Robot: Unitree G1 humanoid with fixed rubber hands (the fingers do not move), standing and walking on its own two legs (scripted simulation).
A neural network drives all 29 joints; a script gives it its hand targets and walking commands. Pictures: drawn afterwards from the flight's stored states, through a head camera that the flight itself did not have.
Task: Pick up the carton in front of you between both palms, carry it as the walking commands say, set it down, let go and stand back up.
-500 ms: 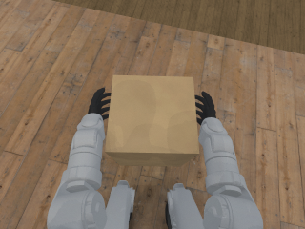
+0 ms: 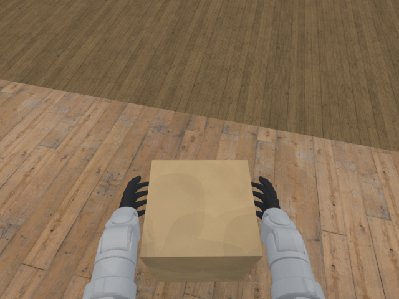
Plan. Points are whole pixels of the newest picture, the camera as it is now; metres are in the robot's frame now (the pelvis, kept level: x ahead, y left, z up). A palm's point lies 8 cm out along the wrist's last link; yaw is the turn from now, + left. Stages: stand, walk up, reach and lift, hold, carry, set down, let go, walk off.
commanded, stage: reach and lift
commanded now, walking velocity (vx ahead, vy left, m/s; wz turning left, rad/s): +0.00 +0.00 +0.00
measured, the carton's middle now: (199, 225) +0.32 +0.01 -0.08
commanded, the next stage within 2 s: hold in 1.26 s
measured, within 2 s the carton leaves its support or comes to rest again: neither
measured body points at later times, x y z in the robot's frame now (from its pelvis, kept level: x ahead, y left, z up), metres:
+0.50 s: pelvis -0.01 +0.00 +0.03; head -0.03 +0.01 +0.48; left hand +0.30 +0.16 +0.05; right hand +0.31 -0.15 +0.05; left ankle +0.03 +0.13 -0.70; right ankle +0.02 -0.12 -0.70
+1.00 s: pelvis +0.02 +0.00 +0.04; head -0.01 +0.01 +0.49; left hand +0.32 +0.16 +0.06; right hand +0.32 -0.15 +0.07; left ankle +0.03 +0.13 -0.70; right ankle +0.02 -0.12 -0.70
